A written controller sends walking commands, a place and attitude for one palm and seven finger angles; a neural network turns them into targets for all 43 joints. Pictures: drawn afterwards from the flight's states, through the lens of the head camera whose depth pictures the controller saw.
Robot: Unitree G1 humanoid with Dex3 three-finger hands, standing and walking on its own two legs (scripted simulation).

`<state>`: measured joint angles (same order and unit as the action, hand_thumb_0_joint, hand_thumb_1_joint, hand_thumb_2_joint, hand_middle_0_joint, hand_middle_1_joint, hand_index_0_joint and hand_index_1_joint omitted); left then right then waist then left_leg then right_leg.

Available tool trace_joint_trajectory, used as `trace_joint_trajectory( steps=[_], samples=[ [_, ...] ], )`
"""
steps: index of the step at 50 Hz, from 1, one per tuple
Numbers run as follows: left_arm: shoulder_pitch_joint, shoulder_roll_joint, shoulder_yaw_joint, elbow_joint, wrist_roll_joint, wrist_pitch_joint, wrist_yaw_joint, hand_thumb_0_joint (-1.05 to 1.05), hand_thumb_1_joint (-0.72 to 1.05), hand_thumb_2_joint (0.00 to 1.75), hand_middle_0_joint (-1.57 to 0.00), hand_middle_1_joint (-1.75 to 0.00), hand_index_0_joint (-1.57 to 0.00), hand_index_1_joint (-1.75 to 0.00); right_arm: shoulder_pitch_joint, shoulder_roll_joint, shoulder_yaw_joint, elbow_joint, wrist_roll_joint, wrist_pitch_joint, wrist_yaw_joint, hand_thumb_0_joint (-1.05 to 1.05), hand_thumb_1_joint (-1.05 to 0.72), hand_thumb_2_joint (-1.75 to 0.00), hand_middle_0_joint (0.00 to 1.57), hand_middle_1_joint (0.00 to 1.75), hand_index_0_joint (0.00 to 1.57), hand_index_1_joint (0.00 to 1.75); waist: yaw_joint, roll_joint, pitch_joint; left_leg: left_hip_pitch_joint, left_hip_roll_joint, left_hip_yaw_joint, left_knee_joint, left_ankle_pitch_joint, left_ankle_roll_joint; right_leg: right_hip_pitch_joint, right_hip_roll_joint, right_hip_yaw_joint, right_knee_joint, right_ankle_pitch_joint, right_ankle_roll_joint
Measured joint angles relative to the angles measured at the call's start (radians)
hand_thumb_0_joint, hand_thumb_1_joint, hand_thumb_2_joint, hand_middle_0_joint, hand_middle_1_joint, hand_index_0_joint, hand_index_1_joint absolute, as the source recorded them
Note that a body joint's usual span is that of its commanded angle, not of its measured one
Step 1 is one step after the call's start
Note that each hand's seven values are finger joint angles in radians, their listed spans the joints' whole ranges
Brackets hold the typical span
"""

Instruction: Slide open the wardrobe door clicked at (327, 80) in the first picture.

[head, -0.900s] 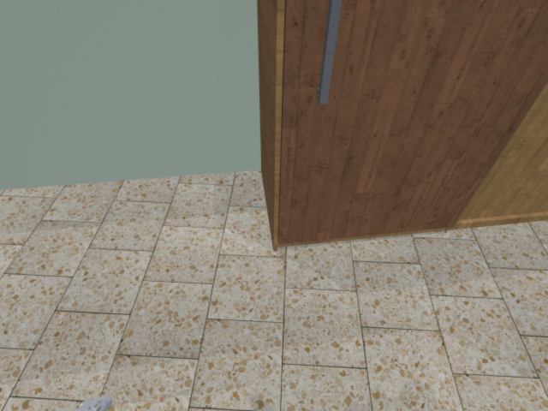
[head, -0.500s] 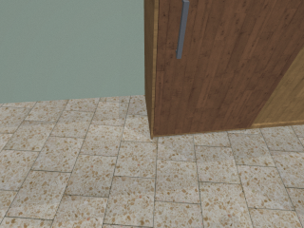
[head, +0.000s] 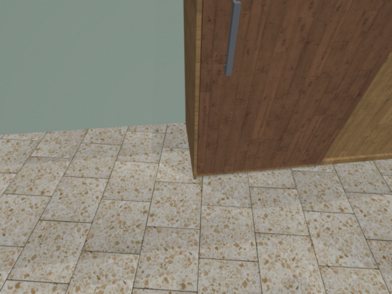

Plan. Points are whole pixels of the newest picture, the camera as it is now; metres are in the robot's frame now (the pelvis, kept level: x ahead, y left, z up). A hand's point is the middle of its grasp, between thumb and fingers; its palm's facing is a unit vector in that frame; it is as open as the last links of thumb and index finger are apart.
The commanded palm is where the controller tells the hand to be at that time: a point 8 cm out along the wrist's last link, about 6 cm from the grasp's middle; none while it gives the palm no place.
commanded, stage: look at it before walking up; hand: left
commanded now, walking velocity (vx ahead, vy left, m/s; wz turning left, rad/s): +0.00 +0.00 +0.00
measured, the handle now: (230, 39) +0.93 -0.07 +0.12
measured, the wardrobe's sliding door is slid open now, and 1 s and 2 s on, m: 0.00 0.00 0.00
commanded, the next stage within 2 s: walk to a spot facing it in 0.54 s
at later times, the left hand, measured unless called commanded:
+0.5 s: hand out of the picture +0.07 +0.25 -0.16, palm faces -0.02 -0.94 -0.33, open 7.3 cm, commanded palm none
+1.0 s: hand out of the picture +0.07 +0.19 -0.18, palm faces -0.12 -0.95 -0.27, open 7.3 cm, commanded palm none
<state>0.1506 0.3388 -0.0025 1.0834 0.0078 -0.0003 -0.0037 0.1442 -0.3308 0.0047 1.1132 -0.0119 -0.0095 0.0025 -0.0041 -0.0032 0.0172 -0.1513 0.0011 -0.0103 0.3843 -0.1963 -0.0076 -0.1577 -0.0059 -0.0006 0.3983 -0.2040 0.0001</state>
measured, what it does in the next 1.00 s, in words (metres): stands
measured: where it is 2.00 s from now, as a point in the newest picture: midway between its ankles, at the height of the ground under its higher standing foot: outside the picture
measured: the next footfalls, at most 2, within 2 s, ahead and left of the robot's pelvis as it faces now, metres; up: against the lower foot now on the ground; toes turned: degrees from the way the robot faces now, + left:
left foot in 1.64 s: +0.04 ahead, +0.11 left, +0.00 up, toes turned -31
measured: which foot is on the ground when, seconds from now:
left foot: down 0.00-1.00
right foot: down 0.00-1.00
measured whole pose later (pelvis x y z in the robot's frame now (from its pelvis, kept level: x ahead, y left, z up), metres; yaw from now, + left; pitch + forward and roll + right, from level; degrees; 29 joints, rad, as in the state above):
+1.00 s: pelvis -0.01 -0.02 -0.02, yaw -9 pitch -1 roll +3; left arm 0.21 0.26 0.03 0.98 0.02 0.07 -0.02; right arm 0.15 -0.24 -0.02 0.99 -0.02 0.02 -0.02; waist 0.02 -0.03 0.08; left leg -0.22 0.05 0.13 0.56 -0.30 -0.03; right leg -0.34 0.02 0.06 0.70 -0.35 0.00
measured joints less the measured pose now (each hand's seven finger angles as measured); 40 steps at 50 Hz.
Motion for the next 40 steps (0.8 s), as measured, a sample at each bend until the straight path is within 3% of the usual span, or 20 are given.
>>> trace_joint_trajectory(
  steps=[33,40],
  samples=[
    [-0.002,0.000,0.001,0.005,0.001,-0.004,0.001,0.01,0.91,0.90,-0.20,-0.30,-0.21,-0.30,-0.025,-0.005,0.002,-0.001,0.003,-0.003,-0.003,0.00,-0.90,-0.90,0.20,0.30,0.21,0.30,0.006,0.004,0.010,0.021,0.005,-0.003,-0.031,0.003,-0.006,0.020,0.005,-0.003,-0.027,0.000,-0.005],
    [0.012,-0.013,0.014,-0.023,0.001,0.021,0.009,0.01,0.91,0.90,-0.20,-0.30,-0.21,-0.30,-0.034,0.011,-0.007,-0.033,-0.001,0.006,-0.018,0.00,-0.91,-0.90,0.20,0.30,0.21,0.30,0.019,0.004,0.013,0.001,0.021,0.035,0.015,-0.025,-0.011,-0.020,0.021,0.034,0.025,-0.014,-0.008]
  ],
)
